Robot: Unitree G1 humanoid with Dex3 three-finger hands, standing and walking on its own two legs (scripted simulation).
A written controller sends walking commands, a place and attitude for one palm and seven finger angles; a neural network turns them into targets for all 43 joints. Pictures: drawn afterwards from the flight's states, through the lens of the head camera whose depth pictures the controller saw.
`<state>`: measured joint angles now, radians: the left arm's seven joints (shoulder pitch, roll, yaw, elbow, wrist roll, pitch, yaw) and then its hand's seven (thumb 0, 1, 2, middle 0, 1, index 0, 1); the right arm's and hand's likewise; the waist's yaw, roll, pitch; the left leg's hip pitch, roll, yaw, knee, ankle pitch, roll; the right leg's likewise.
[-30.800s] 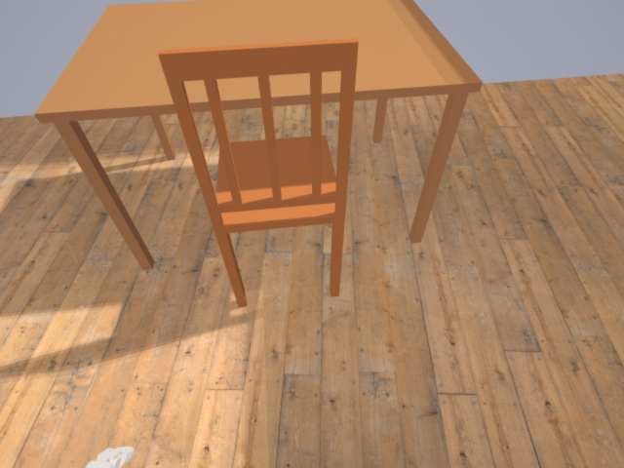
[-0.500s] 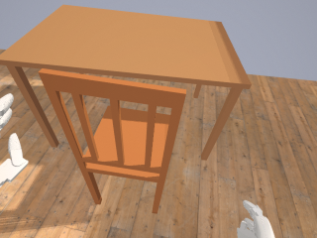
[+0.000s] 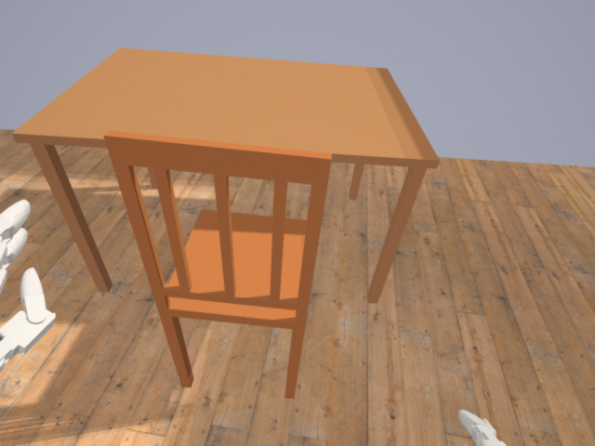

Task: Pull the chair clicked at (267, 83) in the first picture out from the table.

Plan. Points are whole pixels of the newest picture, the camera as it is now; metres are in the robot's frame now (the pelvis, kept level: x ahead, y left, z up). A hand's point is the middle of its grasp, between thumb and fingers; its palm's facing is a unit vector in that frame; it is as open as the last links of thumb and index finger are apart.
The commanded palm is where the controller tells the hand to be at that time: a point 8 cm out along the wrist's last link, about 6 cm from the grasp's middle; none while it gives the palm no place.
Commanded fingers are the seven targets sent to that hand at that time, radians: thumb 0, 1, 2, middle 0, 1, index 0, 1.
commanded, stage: stop stepping back and stand still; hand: left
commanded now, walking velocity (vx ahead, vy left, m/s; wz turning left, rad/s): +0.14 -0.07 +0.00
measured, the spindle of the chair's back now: (226, 242) +0.54 +0.17 -0.06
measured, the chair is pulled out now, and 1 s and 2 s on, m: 0.17 0.17 0.17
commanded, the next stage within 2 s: let the arm hang, fingers relaxed in 1.08 s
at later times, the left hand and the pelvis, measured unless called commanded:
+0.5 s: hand out of the picture +0.15 +0.29 +0.16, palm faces +0.54 -0.76 -0.36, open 7.4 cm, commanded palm +0.10 +0.30 +0.18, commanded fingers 0.00 0.90 0.90 -0.20 -0.30 -0.20 -0.30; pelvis -0.03 +0.00 -0.01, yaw +2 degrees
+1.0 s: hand (48, 318) +0.19 +0.26 +0.16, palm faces +0.42 -0.79 -0.45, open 7.4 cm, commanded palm +0.14 +0.30 +0.18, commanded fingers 0.00 0.90 0.90 -0.20 -0.30 -0.20 -0.30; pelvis +0.00 +0.00 +0.01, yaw +2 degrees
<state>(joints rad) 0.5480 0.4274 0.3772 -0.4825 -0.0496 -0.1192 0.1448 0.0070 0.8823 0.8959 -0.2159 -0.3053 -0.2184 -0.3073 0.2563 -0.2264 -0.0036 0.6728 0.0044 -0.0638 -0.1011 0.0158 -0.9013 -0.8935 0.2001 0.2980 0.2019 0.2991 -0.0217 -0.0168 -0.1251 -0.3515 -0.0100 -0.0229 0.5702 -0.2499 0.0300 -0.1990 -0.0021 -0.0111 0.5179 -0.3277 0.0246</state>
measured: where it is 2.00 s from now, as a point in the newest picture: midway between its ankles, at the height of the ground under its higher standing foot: outside the picture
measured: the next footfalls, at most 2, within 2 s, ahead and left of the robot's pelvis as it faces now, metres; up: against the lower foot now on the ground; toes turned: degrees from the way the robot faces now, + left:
none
